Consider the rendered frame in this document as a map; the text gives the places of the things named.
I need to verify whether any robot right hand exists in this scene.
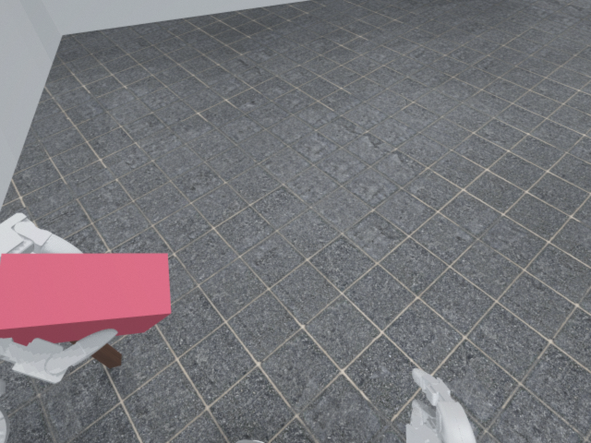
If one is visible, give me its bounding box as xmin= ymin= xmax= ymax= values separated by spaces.
xmin=406 ymin=368 xmax=476 ymax=443

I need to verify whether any sponge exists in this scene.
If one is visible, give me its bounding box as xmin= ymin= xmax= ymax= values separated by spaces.
xmin=0 ymin=253 xmax=171 ymax=346

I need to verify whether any table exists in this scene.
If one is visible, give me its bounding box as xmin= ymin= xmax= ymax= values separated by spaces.
xmin=70 ymin=341 xmax=122 ymax=368

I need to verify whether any robot left hand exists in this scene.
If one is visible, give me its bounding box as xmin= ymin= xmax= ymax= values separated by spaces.
xmin=0 ymin=213 xmax=118 ymax=384

